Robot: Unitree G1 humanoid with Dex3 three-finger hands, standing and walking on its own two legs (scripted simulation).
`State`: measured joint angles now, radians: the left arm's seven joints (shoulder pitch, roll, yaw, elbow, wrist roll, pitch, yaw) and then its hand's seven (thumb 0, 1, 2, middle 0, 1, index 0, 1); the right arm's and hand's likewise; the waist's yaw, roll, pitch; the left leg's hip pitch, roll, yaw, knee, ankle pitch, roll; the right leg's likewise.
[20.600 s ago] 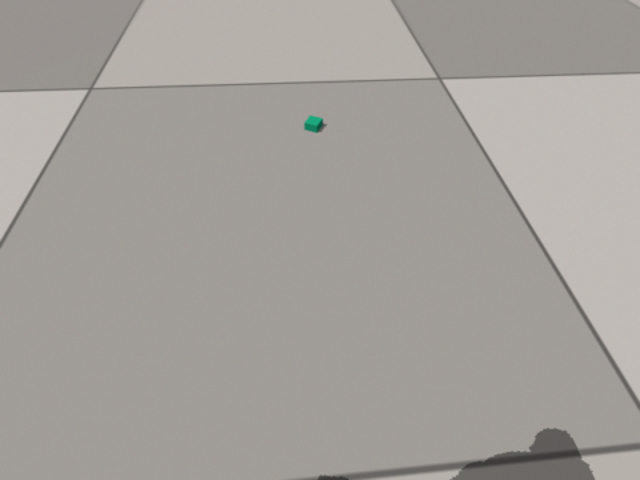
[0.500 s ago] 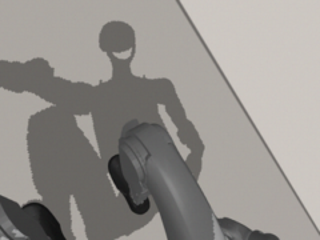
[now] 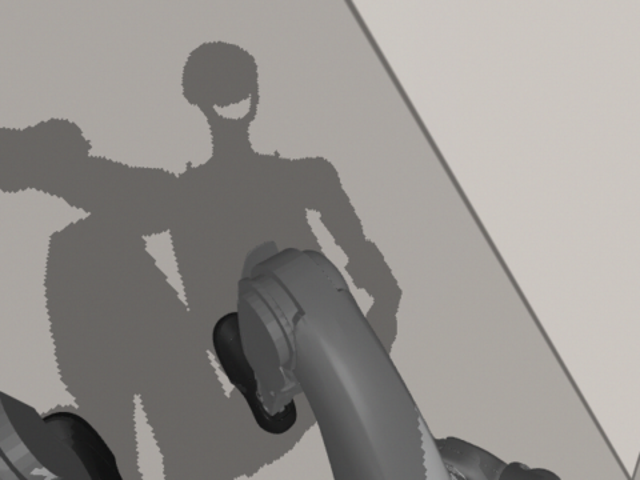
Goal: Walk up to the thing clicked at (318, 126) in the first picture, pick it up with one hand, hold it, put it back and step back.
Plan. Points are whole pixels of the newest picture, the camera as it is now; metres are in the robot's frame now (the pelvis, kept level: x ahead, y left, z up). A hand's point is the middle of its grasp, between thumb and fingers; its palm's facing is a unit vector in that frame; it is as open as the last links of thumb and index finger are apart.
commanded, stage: rest palm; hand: left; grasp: from above
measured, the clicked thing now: out of the picture +0.43 +0.40 -0.27
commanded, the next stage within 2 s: close in 0.94 s
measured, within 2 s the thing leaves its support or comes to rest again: neither
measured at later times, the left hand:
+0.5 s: hand out of the picture +0.43 +0.37 -0.25, palm faces +0.09 -0.41 -0.91, open 13.4 cm
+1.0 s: hand out of the picture +0.43 +0.37 -0.25, palm faces +0.08 -0.41 -0.91, open 13.3 cm
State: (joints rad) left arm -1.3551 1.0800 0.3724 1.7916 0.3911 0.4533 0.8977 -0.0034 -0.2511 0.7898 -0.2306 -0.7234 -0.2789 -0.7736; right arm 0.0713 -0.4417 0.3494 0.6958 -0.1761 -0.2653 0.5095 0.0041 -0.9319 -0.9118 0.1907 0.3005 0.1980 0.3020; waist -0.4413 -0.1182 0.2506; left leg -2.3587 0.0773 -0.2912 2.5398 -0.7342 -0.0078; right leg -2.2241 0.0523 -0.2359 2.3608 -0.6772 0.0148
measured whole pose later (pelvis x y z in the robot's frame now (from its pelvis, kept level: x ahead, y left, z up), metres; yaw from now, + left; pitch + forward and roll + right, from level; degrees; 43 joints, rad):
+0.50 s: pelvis +0.00 +0.00 +0.00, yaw +0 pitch +30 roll -15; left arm -1.37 1.12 0.35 1.78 0.40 0.45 0.88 0.00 -0.34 0.86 -0.19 -0.72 -0.20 -0.80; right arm 0.07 -0.43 0.38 0.68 -0.18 -0.27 0.49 0.00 -0.94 -0.92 0.19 0.30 0.20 0.30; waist -0.44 -0.14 0.27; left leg -2.36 0.07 -0.30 2.54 -0.74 -0.01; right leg -2.22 0.05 -0.24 2.35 -0.69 0.01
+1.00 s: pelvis +0.00 +0.00 +0.00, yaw -1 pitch +29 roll -16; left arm -1.34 1.13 0.35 1.77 0.41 0.45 0.87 0.00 -0.34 0.87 -0.22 -0.73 -0.21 -0.81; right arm 0.07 -0.43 0.39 0.66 -0.18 -0.26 0.48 0.00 -0.93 -0.91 0.19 0.30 0.20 0.30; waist -0.45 -0.15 0.27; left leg -2.35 0.08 -0.31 2.54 -0.74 -0.01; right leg -2.21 0.06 -0.25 2.35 -0.68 0.02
